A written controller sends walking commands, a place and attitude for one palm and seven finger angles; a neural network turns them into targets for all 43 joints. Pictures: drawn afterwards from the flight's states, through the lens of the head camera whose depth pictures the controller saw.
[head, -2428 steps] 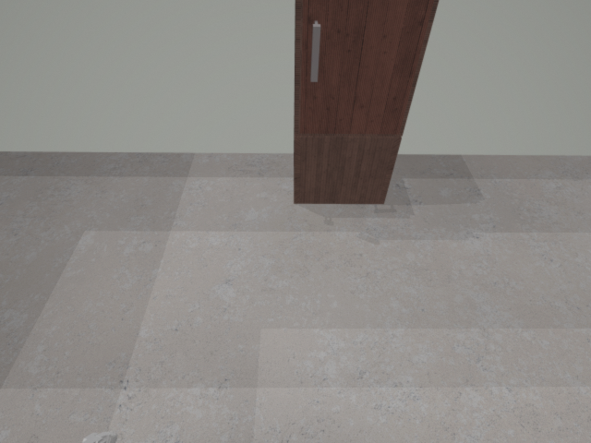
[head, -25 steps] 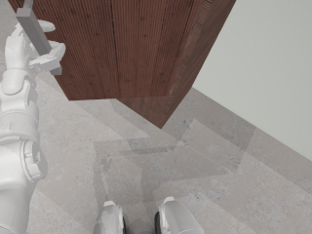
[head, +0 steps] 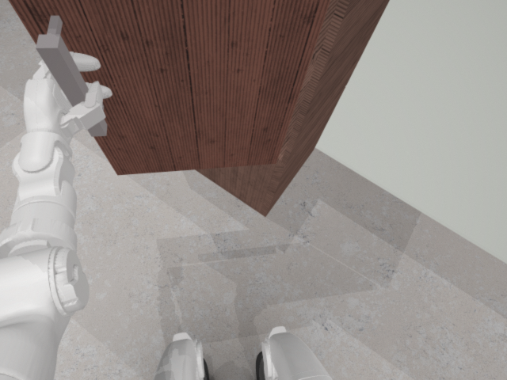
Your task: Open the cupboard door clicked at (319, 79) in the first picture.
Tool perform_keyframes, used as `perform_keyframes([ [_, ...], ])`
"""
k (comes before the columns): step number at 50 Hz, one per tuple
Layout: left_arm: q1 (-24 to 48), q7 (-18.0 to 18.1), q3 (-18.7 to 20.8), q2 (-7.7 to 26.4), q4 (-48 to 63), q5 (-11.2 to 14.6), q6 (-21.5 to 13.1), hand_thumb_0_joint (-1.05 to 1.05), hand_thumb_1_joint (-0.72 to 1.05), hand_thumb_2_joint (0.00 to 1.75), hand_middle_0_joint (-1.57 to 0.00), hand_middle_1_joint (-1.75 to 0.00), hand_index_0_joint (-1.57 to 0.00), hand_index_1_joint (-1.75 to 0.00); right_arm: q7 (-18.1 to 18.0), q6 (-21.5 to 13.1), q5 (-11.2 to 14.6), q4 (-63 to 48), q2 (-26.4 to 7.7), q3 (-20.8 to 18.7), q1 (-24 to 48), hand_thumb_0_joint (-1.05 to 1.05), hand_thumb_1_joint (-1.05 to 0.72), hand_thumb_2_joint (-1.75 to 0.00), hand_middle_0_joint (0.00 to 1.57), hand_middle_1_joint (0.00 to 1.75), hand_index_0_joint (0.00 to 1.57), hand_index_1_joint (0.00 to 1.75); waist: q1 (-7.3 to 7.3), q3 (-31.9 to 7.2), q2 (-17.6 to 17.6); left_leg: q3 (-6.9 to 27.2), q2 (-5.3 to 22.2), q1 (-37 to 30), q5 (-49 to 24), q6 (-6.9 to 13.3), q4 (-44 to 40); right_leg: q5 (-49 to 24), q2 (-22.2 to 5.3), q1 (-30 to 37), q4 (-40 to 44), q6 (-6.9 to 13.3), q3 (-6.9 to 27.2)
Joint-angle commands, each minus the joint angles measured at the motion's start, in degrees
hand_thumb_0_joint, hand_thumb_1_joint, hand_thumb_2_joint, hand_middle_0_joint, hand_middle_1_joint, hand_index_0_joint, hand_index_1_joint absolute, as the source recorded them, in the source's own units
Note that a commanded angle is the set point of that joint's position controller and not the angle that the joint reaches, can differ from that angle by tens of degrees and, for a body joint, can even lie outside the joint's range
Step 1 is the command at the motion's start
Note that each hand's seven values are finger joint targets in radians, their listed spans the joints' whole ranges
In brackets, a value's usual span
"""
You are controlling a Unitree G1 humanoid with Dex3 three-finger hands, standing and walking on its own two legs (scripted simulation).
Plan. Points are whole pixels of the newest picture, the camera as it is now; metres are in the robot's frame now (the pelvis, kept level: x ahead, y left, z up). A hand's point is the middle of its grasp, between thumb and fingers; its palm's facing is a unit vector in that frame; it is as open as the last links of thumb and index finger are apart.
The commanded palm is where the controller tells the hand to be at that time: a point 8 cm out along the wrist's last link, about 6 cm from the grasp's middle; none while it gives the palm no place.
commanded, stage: pull the door open along its arc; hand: left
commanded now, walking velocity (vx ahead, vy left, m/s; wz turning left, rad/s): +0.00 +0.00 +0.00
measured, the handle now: (79, 83) +0.56 +0.22 +0.07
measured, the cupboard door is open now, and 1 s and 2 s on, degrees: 42 82 84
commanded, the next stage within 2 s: open thumb and fingers to let go in 0.74 s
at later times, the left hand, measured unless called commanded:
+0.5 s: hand (142, 208) +0.35 +0.12 +0.07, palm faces +0.29 -0.96 +0.03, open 6.1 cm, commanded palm +0.28 +0.19 +0.07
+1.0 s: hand (189, 243) +0.30 +0.06 +0.07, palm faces +0.44 -0.90 -0.03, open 6.5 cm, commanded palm +0.26 +0.10 +0.07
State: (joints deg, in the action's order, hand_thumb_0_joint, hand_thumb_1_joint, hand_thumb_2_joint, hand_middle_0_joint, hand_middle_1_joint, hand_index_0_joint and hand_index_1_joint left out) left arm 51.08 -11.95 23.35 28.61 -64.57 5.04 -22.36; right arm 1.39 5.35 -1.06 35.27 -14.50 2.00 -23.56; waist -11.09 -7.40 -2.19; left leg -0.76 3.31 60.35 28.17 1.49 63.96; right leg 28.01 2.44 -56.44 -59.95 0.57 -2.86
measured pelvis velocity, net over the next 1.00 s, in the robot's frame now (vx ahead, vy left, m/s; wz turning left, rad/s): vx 0.00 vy -0.06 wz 0.10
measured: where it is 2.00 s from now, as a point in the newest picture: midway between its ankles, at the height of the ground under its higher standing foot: outside the picture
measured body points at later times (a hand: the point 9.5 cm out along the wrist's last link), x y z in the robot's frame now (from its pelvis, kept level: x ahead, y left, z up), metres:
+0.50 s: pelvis +0.02 -0.01 +0.02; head +0.08 -0.01 +0.47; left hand +0.33 +0.17 +0.07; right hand +0.18 -0.24 -0.08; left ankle +0.01 +0.10 -0.65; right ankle +0.00 -0.12 -0.65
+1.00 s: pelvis +0.00 -0.06 +0.02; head +0.05 -0.08 +0.46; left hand +0.27 +0.11 +0.07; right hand +0.17 -0.28 -0.10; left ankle +0.01 +0.10 -0.65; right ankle +0.00 -0.12 -0.65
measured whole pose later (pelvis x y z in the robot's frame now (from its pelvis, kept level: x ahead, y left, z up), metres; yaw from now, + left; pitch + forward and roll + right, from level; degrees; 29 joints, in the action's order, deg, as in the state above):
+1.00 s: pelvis +0.00 -0.06 +0.02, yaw +6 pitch +13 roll +2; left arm -3.0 29.7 -7.4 -4.1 -13.3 -4.3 -20.7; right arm 0.4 1.5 -4.2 34.2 -11.9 -1.3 -12.5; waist -0.7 -8.7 -1.6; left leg 1.9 0.7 44.5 25.7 -2.7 56.7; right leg 30.9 0.1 -42.2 -59.4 4.8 -5.6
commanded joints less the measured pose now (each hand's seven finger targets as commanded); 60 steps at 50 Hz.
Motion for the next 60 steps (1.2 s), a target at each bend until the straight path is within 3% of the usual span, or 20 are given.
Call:
perform_keyframes([
  [1,11.21,-0.65,-0.44,10.08,16.12,1.96,-4.62,0.00,0.90,0.90,-0.40,-1.35,-0.40,-1.35,-0.41,-0.66,0.65,-4.19,-10.46,-4.51,-8.32,0.00,-0.90,-0.90,0.20,0.30,0.20,0.30,3.52,-29.68,-5.55,3.14,-1.82,-27.50,-30.12,-0.01,-6.96,-27.05,1.54,14.48,6.68,0.65,0.29],
  [4,2.93,-0.51,-1.97,6.65,22.52,3.36,-4.50,0.00,0.90,0.90,-0.40,-1.35,-0.40,-1.35,-0.05,-0.58,1.16,-5.64,-10.00,-4.91,-6.89,0.00,-0.90,-0.90,0.20,0.30,0.20,0.30,5.12,-29.89,-5.75,2.62,-1.88,-29.55,-33.27,-0.15,-8.14,-29.37,1.45,16.56,7.22,0.67,0.18],
  [6,-4.26,-0.23,-3.06,4.17,26.12,4.32,-4.02,0.00,0.90,0.90,-0.40,-1.35,-0.40,-1.35,0.23,-0.56,1.50,-6.88,-9.73,-5.22,-5.66,0.00,-0.90,-0.90,0.20,0.30,0.20,0.30,5.98,-27.53,-2.81,1.95,-2.06,-28.21,-32.34,-0.03,-9.50,-30.45,1.38,19.27,8.04,0.59,0.04],
  [8,-12.16,0.06,-4.51,1.22,32.10,5.35,-4.12,0.00,0.90,0.90,-0.40,-1.35,-0.40,-1.35,0.63,-1.06,1.83,-8.17,-9.19,-5.36,-4.10,0.00,-0.90,-0.90,0.20,0.30,0.20,0.30,7.53,-28.10,-4.33,1.35,-2.13,-29.68,-35.05,-0.09,-10.19,-32.56,1.08,20.97,8.22,0.63,0.14],
  [10,-20.17,0.45,-5.50,-0.98,35.82,6.42,-3.61,0.00,0.90,0.90,-0.40,-1.35,-0.40,-1.35,0.82,-1.33,2.18,-9.31,-8.89,-5.49,-2.62,0.00,-0.90,-0.90,0.20,0.30,0.20,0.30,8.16,-24.25,-0.39,0.64,-2.31,-27.48,-33.03,0.10,-11.27,-33.36,0.96,23.24,9.06,0.46,0.17],
  [11,-20.78,7.04,-0.24,-3.55,40.58,9.92,-3.45,0.00,0.90,0.90,-0.40,-1.35,-0.40,-1.35,0.78,-2.09,2.01,-9.73,-7.27,-5.41,-0.69,0.00,-0.90,-0.90,0.20,0.30,0.20,0.30,11.71,-23.99,-0.03,0.08,-2.38,-26.00,-32.25,-0.46,-12.23,-32.47,0.99,24.72,9.24,0.32,-0.47],
  [12,-25.78,10.88,-2.83,-6.49,43.27,8.94,-3.26,0.00,0.90,0.90,-0.40,-1.35,-0.40,-1.35,1.04,-3.01,1.68,-10.19,-6.95,-5.20,0.24,0.00,-0.90,-0.90,0.20,0.30,0.20,0.30,11.78,-23.09,-1.71,0.09,-2.46,-26.08,-32.72,-0.72,-12.30,-32.26,0.96,24.56,8.74,0.43,-0.64],
  [14,-33.04,16.51,-4.88,-9.45,46.85,6.44,-2.85,0.00,0.90,0.90,-0.40,-1.35,-0.40,-1.35,1.68,-3.44,1.04,-10.11,-6.49,-5.33,1.16,0.00,-0.90,-0.90,0.20,0.30,0.20,0.30,11.70,-21.47,0.94,0.11,-2.24,-26.24,-33.20,-1.09,-12.61,-32.44,0.61,24.54,8.31,0.28,-0.95],
  [16,-38.25,22.42,-4.51,-10.33,52.51,3.95,-2.89,0.00,0.90,0.90,-0.40,-1.35,-0.40,-1.35,1.93,-3.34,0.21,-11.04,-5.73,-5.30,2.89,0.00,-0.90,-0.90,0.20,0.30,0.20,0.30,13.34,-22.13,-0.35,-0.50,-2.63,-25.69,-33.27,-1.30,-12.68,-33.89,0.04,27.00,7.63,0.57,-0.33],
  [19,-42.98,28.30,-9.42,-15.14,56.78,-0.06,-2.82,0.00,0.90,0.90,-0.40,-1.35,-0.40,-1.35,1.94,-2.95,-0.64,-11.73,-4.57,-5.10,5.43,0.00,-0.90,-0.90,0.20,0.30,0.20,0.30,12.96,-19.97,2.04,-0.34,-2.77,-25.13,-30.58,-1.37,-12.61,-33.58,-0.41,27.69,7.40,0.74,-0.06],
  [22,-44.21,32.60,-11.76,-17.17,60.31,-2.42,-2.97,0.00,0.90,0.90,-0.40,-1.35,-0.40,-1.35,1.21,-2.60,-1.34,-12.15,-4.00,-4.94,8.02,0.00,-0.90,-0.90,0.20,0.30,0.20,0.30,12.66,-18.36,4.62,-0.07,-3.12,-24.44,-26.38,-1.12,-12.28,-31.39,-0.79,27.91,8.19,0.81,0.55],
  [24,-45.17,35.06,-14.06,-20.20,60.88,-3.59,-2.77,0.00,0.90,0.90,-0.40,-1.35,-0.40,-1.35,0.69,-2.45,-1.58,-12.11,-3.06,-4.63,10.14,0.00,-0.90,-0.90,0.20,0.30,0.20,0.30,13.04,-16.57,3.43,-0.13,-3.39,-24.20,-24.03,-1.33,-12.62,-29.68,-1.25,27.39,8.62,0.86,0.84],
  [33,-51.53,39.78,-23.00,-27.69,64.97,-6.79,-1.56,0.00,0.90,0.90,-0.40,-1.35,-0.40,-1.35,-0.34,-3.47,-2.37,-12.53,-1.29,-4.09,13.62,0.00,-0.90,-0.90,0.20,0.30,0.20,0.30,12.44,-15.21,5.19,-0.03,-4.17,-24.20,-19.23,-1.12,-12.32,-29.47,-2.85,29.05,11.49,0.04,3.01],
  [38,-50.29,41.13,-31.38,-33.80,66.05,-9.36,-0.96,0.00,0.90,0.90,-0.40,-1.35,-0.40,-1.35,-0.41,-5.28,-2.99,-12.10,-1.03,-4.11,14.22,0.00,-0.90,-0.90,0.20,0.30,0.20,0.30,9.83,-13.83,7.33,0.70,-4.19,-23.36,-16.96,-1.09,-11.05,-31.37,-4.34,27.49,12.43,-1.13,4.51],
  [41,-48.16,41.64,-34.72,-35.80,66.50,-10.93,-1.14,0.00,0.90,0.90,-0.40,-1.35,-0.40,-1.35,-0.51,-6.47,-3.17,-11.60,-1.01,-4.13,14.46,0.00,-0.90,-0.90,0.20,0.30,0.20,0.30,8.96,-13.71,7.04,1.02,-4.35,-22.75,-14.90,-1.00,-10.42,-29.04,-5.07,26.24,13.08,-1.33,5.49],
  [42,-42.52,42.20,-34.24,-34.30,65.99,-11.57,-1.27,0.00,0.90,0.90,-0.40,-1.35,-0.40,-1.35,-0.77,-6.68,-3.32,-10.69,-1.23,-4.03,14.07,0.00,-0.90,-0.90,0.20,0.30,0.20,0.30,7.63,-12.76,7.97,1.45,-4.27,-21.75,-14.08,-0.81,-9.82,-27.46,-5.28,24.88,13.26,-1.34,5.88],
  [43,-41.59,42.51,-32.47,-32.46,65.82,-12.10,-1.81,0.00,0.83,0.87,-0.40,-1.34,-0.40,-1.34,-1.08,-6.79,-3.44,-10.14,-1.32,-4.47,14.21,0.00,-0.90,-0.90,0.20,0.30,0.20,0.30,8.42,-14.39,8.35,1.50,-4.30,-21.07,-13.57,-0.95,-9.36,-26.74,-5.79,25.58,13.30,-1.56,7.13],
  [46,-42.84,41.67,-32.60,-32.72,63.85,-11.82,-2.31,0.00,0.62,0.78,-0.38,-1.32,-0.38,-1.32,-1.44,-7.04,-3.18,-9.64,-1.09,-4.50,14.53,0.00,-0.90,-0.90,0.20,0.30,0.20,0.30,8.88,-15.12,8.40,1.48,-4.54,-19.81,-12.56,-0.96,-9.40,-25.82,-6.52,26.87,13.93,-1.72,8.38],
  [54,-40.96,39.74,-29.96,-32.22,60.94,-7.08,-2.83,0.00,0.06,0.54,-0.34,-1.26,-0.34,-1.26,-1.93,-7.56,-2.49,-8.83,-1.57,-4.60,14.86,0.00,-0.90,-0.90,0.20,0.30,0.20,0.30,9.78,-15.81,9.02,1.56,-4.73,-19.60,-11.86,-0.96,-9.98,-23.75,-6.77,28.25,15.29,-1.94,9.03],
  [60,-37.51,41.41,-31.21,-33.41,58.85,-8.74,-3.42,0.00,-0.36,0.36,-0.31,-1.22,-0.31,-1.22,-1.33,-7.67,-2.72,-8.85,-1.76,-4.72,14.81,0.00,-0.90,-0.90,0.20,0.30,0.20,0.30,9.05,-14.35,9.03,1.32,-4.63,-20.56,-11.14,-0.65,-10.38,-19.52,-5.86,24.84,14.72,-1.33,6.92],
])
